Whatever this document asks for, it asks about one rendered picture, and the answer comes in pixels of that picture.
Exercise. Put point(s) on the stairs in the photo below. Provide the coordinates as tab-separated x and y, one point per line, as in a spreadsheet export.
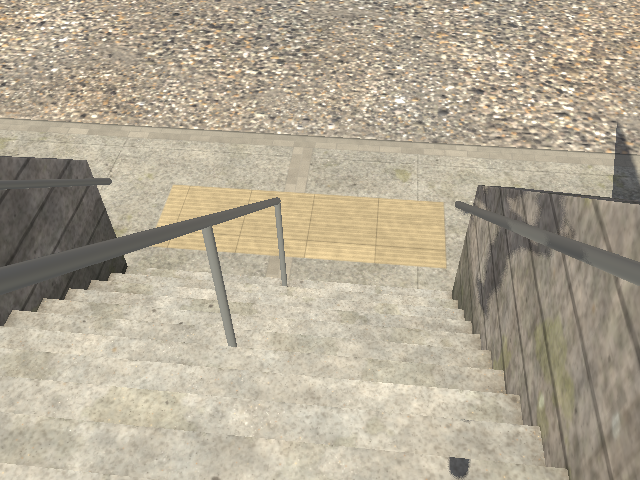
133	379

